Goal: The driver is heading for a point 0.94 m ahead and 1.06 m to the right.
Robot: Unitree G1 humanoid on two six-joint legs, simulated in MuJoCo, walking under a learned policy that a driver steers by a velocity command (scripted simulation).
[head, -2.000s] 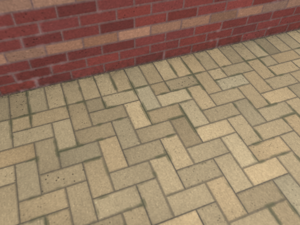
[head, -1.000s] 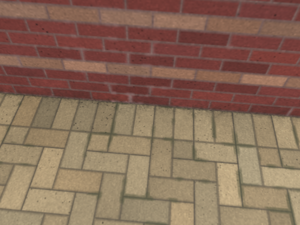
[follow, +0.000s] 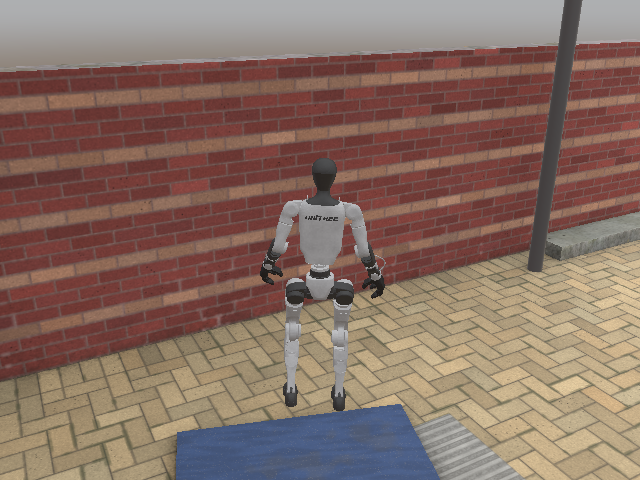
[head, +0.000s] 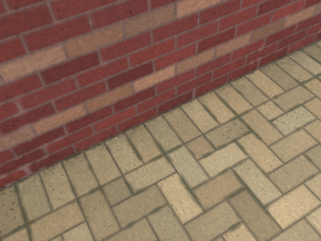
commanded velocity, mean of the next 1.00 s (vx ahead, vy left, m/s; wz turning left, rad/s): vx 0.31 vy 0.00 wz -0.60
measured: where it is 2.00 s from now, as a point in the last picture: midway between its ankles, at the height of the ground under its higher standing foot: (293, 184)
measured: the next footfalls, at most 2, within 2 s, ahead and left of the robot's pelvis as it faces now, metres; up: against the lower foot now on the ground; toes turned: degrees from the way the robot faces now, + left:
left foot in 0.36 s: +0.11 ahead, +0.12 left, +0.00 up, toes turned -16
right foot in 0.84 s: +0.31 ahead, -0.26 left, +0.00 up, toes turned -31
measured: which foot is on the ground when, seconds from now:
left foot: up 0.00-0.34, down 0.36-0.84, up 0.86-1.00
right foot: down 0.00-0.36, up 0.38-0.82, down 0.84-1.00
